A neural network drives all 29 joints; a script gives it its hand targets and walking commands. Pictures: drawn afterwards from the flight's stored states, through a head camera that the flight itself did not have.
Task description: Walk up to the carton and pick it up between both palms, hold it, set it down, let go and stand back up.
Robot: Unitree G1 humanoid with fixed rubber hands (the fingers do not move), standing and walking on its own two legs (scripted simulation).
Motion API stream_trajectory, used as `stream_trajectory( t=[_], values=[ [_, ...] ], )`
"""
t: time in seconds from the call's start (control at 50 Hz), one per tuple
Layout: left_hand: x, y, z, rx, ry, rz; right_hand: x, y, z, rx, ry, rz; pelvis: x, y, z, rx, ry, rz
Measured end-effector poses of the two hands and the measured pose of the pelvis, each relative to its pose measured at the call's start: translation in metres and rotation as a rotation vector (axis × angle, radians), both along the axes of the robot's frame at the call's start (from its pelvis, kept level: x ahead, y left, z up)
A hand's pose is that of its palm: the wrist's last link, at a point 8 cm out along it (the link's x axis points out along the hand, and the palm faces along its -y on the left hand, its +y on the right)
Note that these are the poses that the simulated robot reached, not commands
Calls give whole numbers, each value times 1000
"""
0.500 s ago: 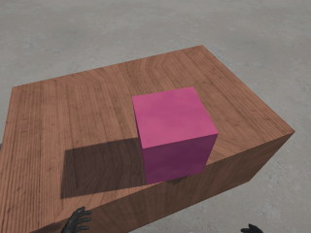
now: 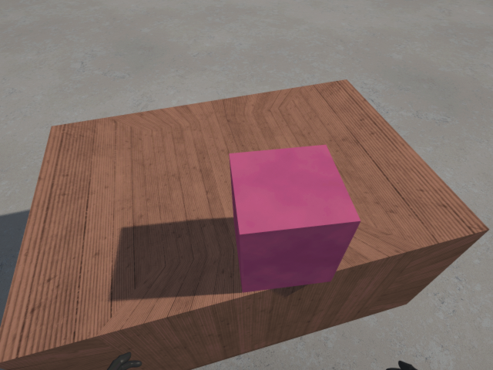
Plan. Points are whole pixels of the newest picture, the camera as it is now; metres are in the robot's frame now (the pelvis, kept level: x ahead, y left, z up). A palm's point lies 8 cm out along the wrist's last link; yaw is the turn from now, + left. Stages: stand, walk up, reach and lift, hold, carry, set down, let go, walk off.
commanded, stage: walk up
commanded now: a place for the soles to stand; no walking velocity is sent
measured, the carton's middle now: (282, 221) +0.44 -0.06 -0.08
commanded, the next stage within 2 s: none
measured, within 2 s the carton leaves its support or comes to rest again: neither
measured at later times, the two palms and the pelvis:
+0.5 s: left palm out of the picture +0.10 +0.15 -0.13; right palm out of the picture +0.14 -0.38 -0.13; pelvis +0.03 -0.11 -0.03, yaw +8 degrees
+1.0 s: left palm out of the picture +0.08 +0.16 -0.09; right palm (437, 319) +0.23 -0.32 -0.10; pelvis +0.06 -0.11 +0.00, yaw +14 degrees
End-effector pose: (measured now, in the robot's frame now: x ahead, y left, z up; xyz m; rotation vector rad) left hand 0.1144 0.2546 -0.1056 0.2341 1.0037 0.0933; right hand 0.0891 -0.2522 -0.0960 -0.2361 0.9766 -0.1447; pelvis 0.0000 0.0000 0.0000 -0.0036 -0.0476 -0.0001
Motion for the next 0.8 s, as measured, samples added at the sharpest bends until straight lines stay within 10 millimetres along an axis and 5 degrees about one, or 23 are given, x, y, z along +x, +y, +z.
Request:
stream_trajectory(
  t=[0.08, 0.16, 0.28, 0.36, 0.46, 0.64, 0.8],
  values=[
    [-4, 4, -3, 16, 16, -12, -11, -6, -1, -40, 14, -3, 1, -5, -3, 12, 8, 17],
    [4, 2, -8, 48, 20, -22, -38, -35, -5, -123, 98, -38, 5, -23, -10, 35, 13, 36],
    [26, -41, -18, 46, -19, -31, -50, -92, -20, -158, 179, -57, 15, -66, -25, 51, -5, 45],
    [26, -79, -27, 31, -52, -5, -20, -125, -39, -143, 164, -22, 21, -93, -39, 8, -33, 76],
    [-2, -102, -24, 34, -2, 87, 34, -133, -35, -106, 93, 57, 30, -108, -30, -3, -42, 120],
    [-42, -97, -14, 67, 37, 218, 104, -104, -22, -35, 18, 201, 42, -115, -18, -13, -30, 195],
    [-46, -96, 0, 36, 18, 267, 132, -77, -4, 29, -26, 232, 51, -114, -3, -8, -13, 215]
  ],
)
